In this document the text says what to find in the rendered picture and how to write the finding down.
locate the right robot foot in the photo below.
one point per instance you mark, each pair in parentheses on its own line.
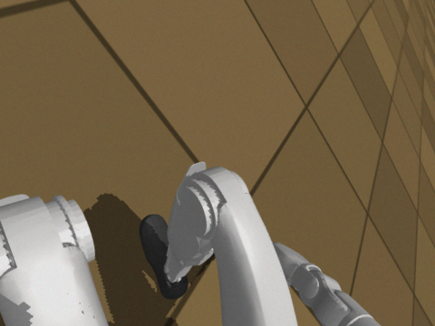
(153,235)

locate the right robot arm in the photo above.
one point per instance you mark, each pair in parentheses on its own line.
(330,304)

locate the right robot hand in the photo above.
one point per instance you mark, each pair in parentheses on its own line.
(289,260)

